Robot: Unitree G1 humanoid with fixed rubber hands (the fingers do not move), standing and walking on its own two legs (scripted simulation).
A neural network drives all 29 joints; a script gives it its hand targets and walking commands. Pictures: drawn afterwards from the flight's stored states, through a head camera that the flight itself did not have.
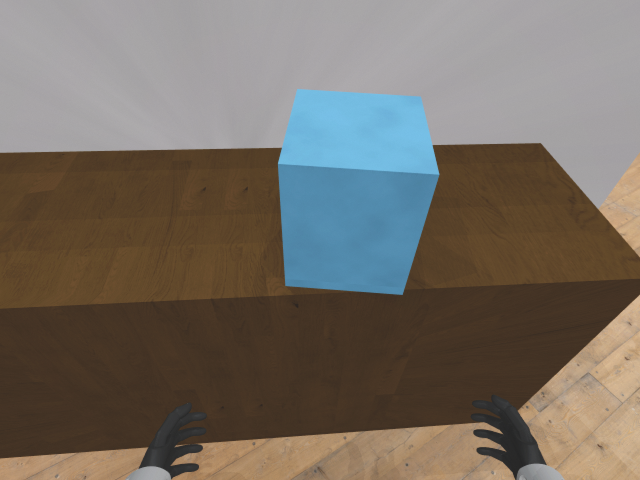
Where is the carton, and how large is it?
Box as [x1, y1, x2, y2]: [278, 89, 438, 294]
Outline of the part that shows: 297,89 278,161 285,285 402,294 438,177 438,170 420,97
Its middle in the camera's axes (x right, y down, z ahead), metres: +0.05 -0.08 +0.64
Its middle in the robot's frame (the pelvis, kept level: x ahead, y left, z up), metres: +0.53 +0.00 +0.07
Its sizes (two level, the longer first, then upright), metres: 0.210 0.200 0.250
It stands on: a pedestal, 0.72 m high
